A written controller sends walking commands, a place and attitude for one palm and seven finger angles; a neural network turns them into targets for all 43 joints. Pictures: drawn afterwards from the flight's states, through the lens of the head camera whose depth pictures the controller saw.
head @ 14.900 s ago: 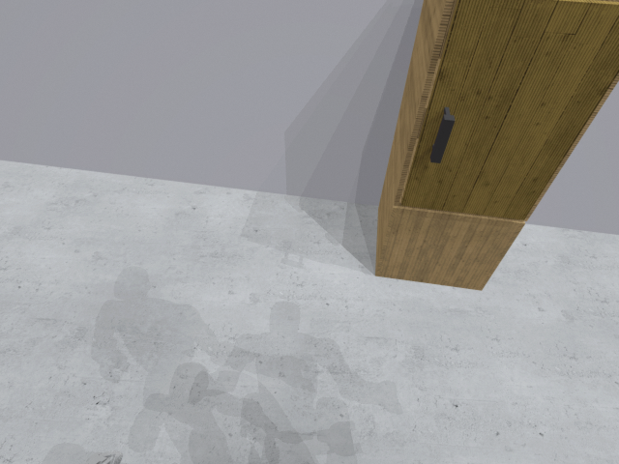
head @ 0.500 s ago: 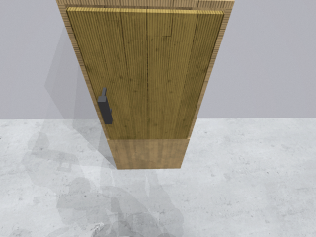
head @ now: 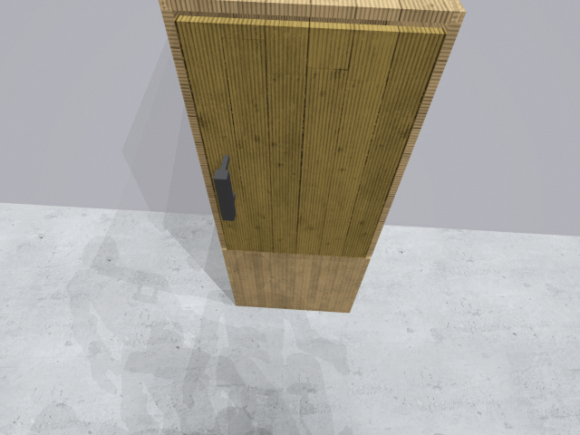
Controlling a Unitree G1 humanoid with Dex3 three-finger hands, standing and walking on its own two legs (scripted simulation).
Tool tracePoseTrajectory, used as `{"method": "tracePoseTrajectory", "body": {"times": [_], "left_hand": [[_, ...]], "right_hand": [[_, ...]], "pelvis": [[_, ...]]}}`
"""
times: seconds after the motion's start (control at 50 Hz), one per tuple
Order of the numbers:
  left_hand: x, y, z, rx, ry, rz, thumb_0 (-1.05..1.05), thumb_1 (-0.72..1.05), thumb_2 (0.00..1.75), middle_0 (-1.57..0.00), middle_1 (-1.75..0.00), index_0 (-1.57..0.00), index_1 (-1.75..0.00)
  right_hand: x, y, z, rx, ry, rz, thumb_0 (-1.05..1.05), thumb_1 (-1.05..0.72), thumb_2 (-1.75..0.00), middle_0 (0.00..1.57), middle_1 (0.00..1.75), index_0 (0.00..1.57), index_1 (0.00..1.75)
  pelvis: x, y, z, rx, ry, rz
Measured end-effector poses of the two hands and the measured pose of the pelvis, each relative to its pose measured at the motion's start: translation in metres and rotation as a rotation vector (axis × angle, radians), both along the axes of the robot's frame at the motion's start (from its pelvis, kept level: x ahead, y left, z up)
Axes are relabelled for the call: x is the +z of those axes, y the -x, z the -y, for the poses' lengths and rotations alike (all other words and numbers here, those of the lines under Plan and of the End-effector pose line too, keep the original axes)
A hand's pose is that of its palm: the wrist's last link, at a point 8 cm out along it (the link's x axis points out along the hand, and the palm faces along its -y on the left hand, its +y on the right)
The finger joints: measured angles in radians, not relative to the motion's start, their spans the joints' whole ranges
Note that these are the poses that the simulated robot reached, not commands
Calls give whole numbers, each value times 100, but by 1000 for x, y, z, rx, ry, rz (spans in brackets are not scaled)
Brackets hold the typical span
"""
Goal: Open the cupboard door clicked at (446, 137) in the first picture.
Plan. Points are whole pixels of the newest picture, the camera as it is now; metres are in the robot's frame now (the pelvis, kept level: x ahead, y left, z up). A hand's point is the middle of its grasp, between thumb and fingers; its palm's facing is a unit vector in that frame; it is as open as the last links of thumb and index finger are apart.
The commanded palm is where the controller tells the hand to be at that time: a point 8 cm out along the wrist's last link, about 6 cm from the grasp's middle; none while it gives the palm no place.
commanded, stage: come to a stop and stand still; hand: left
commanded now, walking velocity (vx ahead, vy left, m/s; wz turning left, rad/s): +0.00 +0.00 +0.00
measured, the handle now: (227, 188) +0.55 +0.18 -0.06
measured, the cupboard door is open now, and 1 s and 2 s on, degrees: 0 0 0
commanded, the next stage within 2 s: look again from close up in 0.38 s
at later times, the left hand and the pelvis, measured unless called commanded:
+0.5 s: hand out of the picture -0.03 +0.19 -0.17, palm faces +0.01 -0.99 -0.17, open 7.4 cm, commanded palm none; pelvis -0.02 +0.03 +0.01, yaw -1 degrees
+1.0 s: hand out of the picture -0.02 +0.18 -0.17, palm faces +0.02 -0.98 -0.19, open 7.4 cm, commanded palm none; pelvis -0.04 +0.01 +0.00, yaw +0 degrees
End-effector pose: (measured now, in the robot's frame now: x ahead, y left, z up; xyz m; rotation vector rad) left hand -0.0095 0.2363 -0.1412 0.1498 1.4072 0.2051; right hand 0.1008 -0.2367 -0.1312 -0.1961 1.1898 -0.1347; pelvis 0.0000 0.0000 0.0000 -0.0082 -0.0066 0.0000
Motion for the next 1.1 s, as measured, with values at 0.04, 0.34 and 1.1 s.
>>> {"method": "tracePoseTrajectory", "body": {"times": [0.04,0.34,1.1], "left_hand": [[-7,8,-2,15,24,-9,0,90,90,-20,-30,-20,-30],[-5,22,-7,-21,77,-13,0,91,90,-19,-30,-19,-30],[1,27,10,-47,42,86,0,91,90,-19,-30,-19,-30]], "right_hand": [[-1,16,-8,6,9,-24,0,-91,-90,20,30,20,30],[4,109,-38,-60,-11,-173,0,-93,-90,20,30,20,30],[-5,128,-21,-40,-40,-109,1,-91,-90,20,30,20,30]], "pelvis": [[-2,5,-6,7,8,4],[9,17,-27,-12,-9,14],[5,38,-7,-2,-13,41]]}}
